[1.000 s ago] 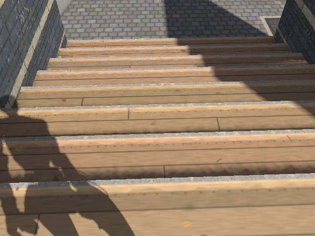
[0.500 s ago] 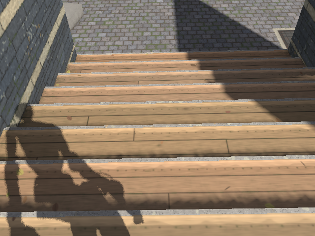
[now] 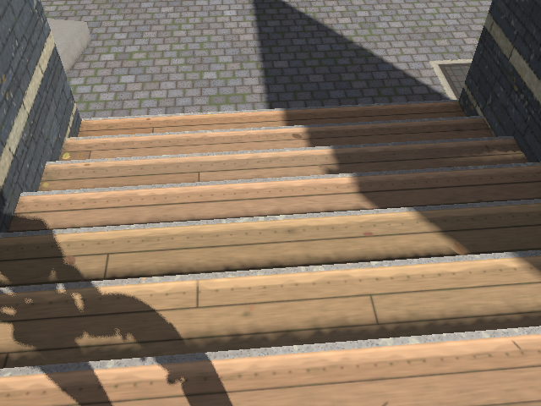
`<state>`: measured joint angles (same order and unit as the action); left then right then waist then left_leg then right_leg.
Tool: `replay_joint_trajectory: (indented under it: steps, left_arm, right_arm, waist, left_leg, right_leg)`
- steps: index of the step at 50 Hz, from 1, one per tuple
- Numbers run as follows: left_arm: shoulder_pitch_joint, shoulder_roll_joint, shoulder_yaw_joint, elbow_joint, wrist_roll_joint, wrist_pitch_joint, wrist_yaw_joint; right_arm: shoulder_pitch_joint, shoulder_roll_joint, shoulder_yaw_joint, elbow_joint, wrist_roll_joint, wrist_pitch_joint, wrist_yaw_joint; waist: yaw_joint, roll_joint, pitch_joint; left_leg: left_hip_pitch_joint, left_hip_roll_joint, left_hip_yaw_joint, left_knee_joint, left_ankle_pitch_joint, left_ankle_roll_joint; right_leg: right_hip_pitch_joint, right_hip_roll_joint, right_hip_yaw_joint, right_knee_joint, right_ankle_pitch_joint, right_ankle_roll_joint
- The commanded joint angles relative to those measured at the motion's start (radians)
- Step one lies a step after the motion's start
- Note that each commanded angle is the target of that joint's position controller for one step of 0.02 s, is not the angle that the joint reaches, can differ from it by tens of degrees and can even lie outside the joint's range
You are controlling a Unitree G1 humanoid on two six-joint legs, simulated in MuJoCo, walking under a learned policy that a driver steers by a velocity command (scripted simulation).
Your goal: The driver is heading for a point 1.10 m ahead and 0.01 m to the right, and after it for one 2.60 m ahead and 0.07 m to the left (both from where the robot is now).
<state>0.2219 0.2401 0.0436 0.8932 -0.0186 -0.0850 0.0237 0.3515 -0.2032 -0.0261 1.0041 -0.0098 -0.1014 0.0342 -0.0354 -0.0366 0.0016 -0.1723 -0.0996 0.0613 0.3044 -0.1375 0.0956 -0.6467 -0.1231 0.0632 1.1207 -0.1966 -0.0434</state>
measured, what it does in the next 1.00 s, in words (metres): goes down: right foot, then left foot 0.15 m lower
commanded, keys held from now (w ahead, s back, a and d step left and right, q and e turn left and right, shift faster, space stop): w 1.00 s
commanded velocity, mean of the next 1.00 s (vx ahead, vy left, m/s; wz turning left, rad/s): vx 0.50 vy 0.00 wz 0.00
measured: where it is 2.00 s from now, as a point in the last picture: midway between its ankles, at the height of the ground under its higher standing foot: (271, 289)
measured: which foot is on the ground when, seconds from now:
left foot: down 0.00-0.30, up 0.32-0.84, down 0.86-1.00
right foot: up 0.00-0.24, down 0.26-0.88, up 0.90-1.00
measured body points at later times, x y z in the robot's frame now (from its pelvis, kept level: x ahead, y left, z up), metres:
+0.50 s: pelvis +0.25 -0.07 +0.00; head +0.26 -0.08 +0.45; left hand +0.26 +0.17 -0.14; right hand +0.34 -0.34 -0.13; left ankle +0.28 +0.09 -0.67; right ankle +0.25 -0.17 -0.74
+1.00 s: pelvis +0.51 +0.02 -0.17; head +0.52 +0.04 +0.28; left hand +0.49 +0.28 -0.32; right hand +0.59 -0.21 -0.31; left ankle +0.55 +0.10 -0.89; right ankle +0.40 -0.15 -0.67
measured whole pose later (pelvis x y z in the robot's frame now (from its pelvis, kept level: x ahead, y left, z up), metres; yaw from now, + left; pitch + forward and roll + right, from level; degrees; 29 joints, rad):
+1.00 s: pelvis +0.51 +0.02 -0.17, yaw +1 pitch +2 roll +0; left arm 0.41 0.22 0.06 0.95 -0.06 -0.06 0.05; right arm 0.25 -0.18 -0.04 0.98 0.00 -0.07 0.07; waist 0.04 -0.04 -0.02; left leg -0.42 -0.04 0.04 0.68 -0.29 0.07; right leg -0.60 -0.02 0.12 1.80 -0.50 -0.04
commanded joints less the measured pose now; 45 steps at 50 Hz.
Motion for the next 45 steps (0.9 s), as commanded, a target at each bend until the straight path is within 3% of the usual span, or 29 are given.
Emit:
replay_joint_trajectory:
  steps: [1, 4, 7, 9, 11, 13, 14, 15, 16, 17, 18, 19, 20, 21, 23, 25, 26, 27, 28, 29, 30, 32, 37, 40, 41, 42, 43, 44, 45]
  left_arm:
    - [0.025, 0.05, 0.014, -0.045, 0.016, 0.003, 0.008]
    - [-0.109, 0.037, 0.01, -0.088, 0.018, -0.008, -0.008]
    - [-0.162, 0.028, 0.004, -0.101, 0.006, -0.003, -0.019]
    - [-0.092, 0.074, 0.023, -0.078, 0.011, -0.015, -0.042]
    - [-0.12, 0.075, 0.022, -0.105, 0.013, -0.026, -0.055]
    - [-0.061, 0.068, 0.029, -0.09, 0.01, -0.033, -0.059]
    - [0.127, 0.15, 0.062, -0.024, 0.012, -0.043, -0.067]
    - [0.254, 0.249, 0.086, -0.016, 0.014, -0.036, -0.062]
    - [0.334, 0.234, 0.08, 0.013, 0.002, -0.03, -0.075]
    - [0.318, 0.148, 0.056, 0.022, -0.007, -0.033, -0.082]
    - [0.204, 0.106, 0.04, -0.011, -0.005, -0.029, -0.086]
    - [0.11, 0.076, 0.026, -0.033, -0.001, -0.028, -0.089]
    - [0.065, 0.059, 0.02, -0.043, 0.004, -0.032, -0.088]
    - [0.051, 0.045, 0.015, -0.039, 0.011, -0.033, -0.084]
    - [0.09, 0.064, 0.017, -0.017, 0.015, -0.032, -0.065]
    - [0.145, 0.113, 0.036, 0.009, 0.023, -0.023, -0.044]
    - [0.193, 0.124, 0.042, 0.029, 0.038, -0.023, -0.039]
    - [0.207, 0.114, 0.038, 0.034, 0.032, -0.021, -0.035]
    - [0.249, 0.094, 0.033, 0.046, 0.013, -0.03, -0.022]
    - [0.267, 0.092, 0.031, 0.048, 0.008, -0.037, -0.011]
    - [0.25, 0.105, 0.035, 0.046, -0.006, -0.036, 0.01]
    - [0.258, 0.091, 0.031, 0.043, -0.002, -0.032, 0.025]
    - [0.286, 0.079, 0.033, 0.036, -0.011, -0.006, 0.022]
    - [0.332, 0.072, 0.034, 0.045, -0.004, 0.023, 0.044]
    - [0.332, 0.08, 0.036, 0.048, -0.001, 0.031, 0.044]
    - [0.317, 0.079, 0.036, 0.056, 0.0, 0.04, 0.039]
    - [0.316, 0.077, 0.031, 0.063, -0.003, 0.04, 0.026]
    - [0.329, 0.067, 0.035, 0.07, -0.013, 0.028, 0.014]
    - [0.482, 0.003, 0.02, 0.074, -0.032, 0.009, -0.003]
  right_arm:
    - [-0.023, -0.131, -0.019, -0.052, -0.001, -0.013, -0.024]
    - [0.021, -0.157, -0.023, -0.039, 0.013, -0.006, -0.037]
    - [0.073, -0.162, -0.028, -0.016, 0.012, 0.001, -0.032]
    - [0.09, -0.154, -0.027, 0.0, -0.004, 0.001, -0.037]
    - [0.047, -0.152, -0.029, -0.011, 0.02, 0.014, -0.038]
    - [0.048, -0.153, -0.025, -0.011, 0.029, 0.036, -0.038]
    - [0.058, -0.14, -0.019, -0.013, 0.017, 0.037, -0.037]
    - [0.15, -0.085, 0.003, -0.023, 0.002, 0.028, -0.037]
    - [0.161, -0.022, 0.013, -0.022, 0.03, 0.001, -0.026]
    - [0.056, -0.134, -0.017, -0.058, 0.066, -0.019, -0.027]
    - [-0.014, -0.166, -0.029, -0.096, 0.077, -0.015, -0.028]
    - [-0.017, -0.154, -0.033, -0.091, 0.063, 0.003, -0.032]
    - [-0.011, -0.142, -0.041, -0.093, 0.044, 0.019, -0.035]
    - [0.0, -0.125, -0.044, -0.093, 0.041, 0.032, -0.035]
    - [-0.045, -0.101, -0.046, -0.115, 0.038, 0.049, -0.034]
    - [-0.109, -0.071, -0.037, -0.142, 0.018, 0.051, -0.033]
    - [-0.066, -0.077, -0.047, -0.116, 0.011, 0.05, -0.023]
    - [-0.073, -0.079, -0.05, -0.12, 0.012, 0.05, -0.017]
    - [-0.17, -0.109, -0.065, -0.165, 0.031, 0.04, -0.014]
    - [-0.237, -0.114, -0.065, -0.187, 0.033, 0.028, -0.014]
    - [-0.288, -0.106, -0.057, -0.206, 0.019, 0.018, -0.008]
    - [-0.307, -0.075, -0.049, -0.202, -0.001, 0.009, 0.011]
    - [-0.401, -0.06, -0.031, -0.251, 0.02, 0.027, 0.051]
    - [-0.374, -0.066, -0.02, -0.228, 0.032, 0.023, 0.06]
    - [-0.325, -0.072, -0.025, -0.209, 0.035, 0.023, 0.056]
    - [-0.189, -0.081, -0.037, -0.155, 0.034, 0.018, 0.053]
    - [0.011, -0.12, -0.06, -0.089, 0.017, 0.02, 0.046]
    - [0.196, -0.179, -0.076, -0.031, 0.002, 0.021, 0.039]
    - [0.216, -0.235, -0.071, -0.026, -0.007, 0.02, 0.036]
  waist:
    - [0.041, 0.075, 0.065]
    - [0.0, 0.073, 0.057]
    - [-0.025, 0.098, 0.048]
    - [0.009, 0.086, 0.015]
    - [0.025, 0.116, 0.066]
    - [0.066, 0.09, 0.031]
    - [0.134, 0.056, -0.059]
    - [0.131, -0.148, -0.242]
    - [0.139, -0.306, -0.282]
    - [0.142, -0.191, -0.162]
    - [0.102, -0.119, -0.07]
    - [0.059, -0.049, -0.028]
    - [0.031, -0.038, -0.02]
    - [0.009, -0.029, -0.012]
    - [0.006, -0.015, 0.016]
    - [0.022, 0.003, 0.013]
    - [0.022, 0.012, -0.033]
    - [0.023, 0.008, -0.03]
    - [0.045, -0.009, 0.017]
    - [0.068, -0.026, 0.033]
    - [0.064, -0.027, 0.066]
    - [0.082, -0.015, 0.047]
    - [0.134, -0.03, 0.096]
    - [0.152, -0.014, 0.088]
    - [0.131, -0.013, 0.07]
    - [0.059, 0.006, 0.026]
    - [-0.036, 0.039, -0.056]
    - [-0.118, 0.16, -0.136]
    - [-0.042, 0.404, -0.26]
  left_leg:
    - [-0.085, 0.29, -0.231, -0.186, 0.094, 0.16]
    - [-0.037, 0.26, -0.175, -0.161, 0.151, 0.116]
    - [-0.039, 0.252, -0.134, -0.124, 0.174, 0.116]
    - [0.047, 0.313, -0.143, -0.037, 0.267, 0.134]
    - [0.098, 0.337, -0.167, 0.017, 0.297, 0.111]
    - [0.083, 0.284, -0.149, 0.165, 0.414, 0.085]
    - [0.017, 0.255, -0.139, 0.394, 0.508, 0.065]
    - [-0.245, 0.133, -0.062, 0.77, 0.132, -0.001]
    - [-0.507, -0.003, -0.114, 1.053, -0.393, -0.015]
    - [-0.618, 0.04, -0.211, 1.115, -0.379, 0.021]
    - [-0.64, 0.094, -0.191, 1.111, -0.293, 0.034]
    - [-0.581, 0.148, -0.18, 1.045, -0.209, 0.025]
    - [-0.521, 0.191, -0.185, 0.97, -0.15, 0.019]
    - [-0.473, 0.213, -0.18, 0.912, -0.117, 0.014]
    - [-0.476, 0.22, -0.155, 0.773, -0.089, 0.0]
    - [-0.472, 0.213, -0.117, 0.643, -0.02, -0.027]
    - [-0.468, 0.214, -0.114, 0.707, 0.096, -0.03]
    - [-0.505, 0.217, -0.119, 0.697, 0.137, -0.029]
    - [-0.628, 0.229, -0.18, 0.6, 0.227, -0.021]
    - [-0.686, 0.229, -0.182, 0.522, 0.268, -0.018]
    - [-0.626, 0.218, -0.156, 0.382, 0.391, -0.028]
    - [-0.444, 0.176, -0.103, 0.293, 0.578, -0.032]
    - [-0.443, 0.178, -0.123, 0.203, 0.533, -0.008]
    - [-0.426, 0.228, -0.142, 0.072, 0.571, -0.021]
    - [-0.335, 0.22, -0.114, 0.058, 0.529, -0.027]
    - [-0.154, 0.2, -0.081, 0.056, 0.504, -0.019]
    - [0.097, 0.149, -0.015, 0.088, 0.463, -0.013]
    - [0.372, 0.253, -0.112, 0.208, 0.674, 0.04]
    - [0.63, 0.395, -0.273, 0.461, 0.841, 0.109]
  right_leg:
    - [-0.045, -0.044, 0.008, -0.168, 0.166, 0.023]
    - [-0.012, -0.006, -0.023, -0.399, 0.318, 0.019]
    - [0.098, 0.041, -0.065, -0.449, 0.299, 0.035]
    - [0.076, 0.017, -0.029, -0.323, 0.352, 0.003]
    - [0.044, 0.012, -0.017, -0.413, 0.14, -0.031]
    - [0.247, 0.123, -0.154, -0.59, -0.02, -0.046]
    - [0.487, 0.09, -0.091, -0.565, 0.152, -0.09]
    - [0.811, -0.158, 0.237, -0.607, 0.17, -0.215]
    - [0.924, -0.268, 0.574, -0.788, 0.047, -0.325]
    - [0.816, -0.255, 0.576, -0.853, -0.045, -0.297]
    - [0.7, -0.235, 0.447, -0.845, 0.003, -0.273]
    - [0.581, -0.199, 0.332, -0.866, 0.075, -0.255]
    - [0.508, -0.164, 0.266, -0.889, 0.072, -0.233]
    - [0.463, -0.133, 0.218, -0.912, 0.06, -0.215]
    - [0.451, -0.113, 0.16, -0.947, 0.129, -0.203]
    - [0.455, -0.105, 0.097, -0.942, 0.25, -0.209]
    - [0.49, -0.113, 0.087, -0.875, 0.302, -0.214]
    - [0.492, -0.117, 0.079, -0.86, 0.31, -0.211]
    - [0.566, -0.114, 0.089, -0.84, 0.186, -0.181]
    - [0.608, -0.118, 0.108, -0.831, 0.137, -0.168]
    - [0.528, -0.073, 0.058, -0.816, 0.058, -0.146]
    - [0.393, -0.043, 0.008, -0.743, -0.027, -0.137]
    - [0.393, -0.064, 0.049, -0.51, -0.149, -0.118]
    - [0.481, -0.086, 0.081, -0.323, -0.144, -0.093]
    - [0.46, -0.079, 0.084, -0.254, -0.089, -0.086]
    - [0.394, -0.058, 0.065, -0.129, -0.028, -0.083]
    - [0.308, 0.007, 0.005, 0.075, 0.045, -0.064]
    - [0.088, 0.11, -0.021, 0.514, -0.266, 0.001]
    - [-0.217, 0.164, 0.077, 0.869, -0.678, 0.026]
Keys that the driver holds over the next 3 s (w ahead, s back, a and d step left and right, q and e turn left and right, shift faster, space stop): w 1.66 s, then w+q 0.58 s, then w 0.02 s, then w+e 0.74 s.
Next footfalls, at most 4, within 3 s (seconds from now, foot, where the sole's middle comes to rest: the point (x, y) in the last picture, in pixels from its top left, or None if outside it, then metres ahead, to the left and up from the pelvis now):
0.26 right None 0.29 -0.17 -0.78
0.86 left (234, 404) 0.59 0.11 -0.93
1.52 right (318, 310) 0.96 -0.17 -1.07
2.20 left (223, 256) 1.31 0.18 -1.22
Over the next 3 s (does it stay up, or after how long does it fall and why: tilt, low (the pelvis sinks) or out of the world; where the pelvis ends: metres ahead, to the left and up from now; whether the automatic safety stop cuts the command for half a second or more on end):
stays up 1.63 0.04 -0.60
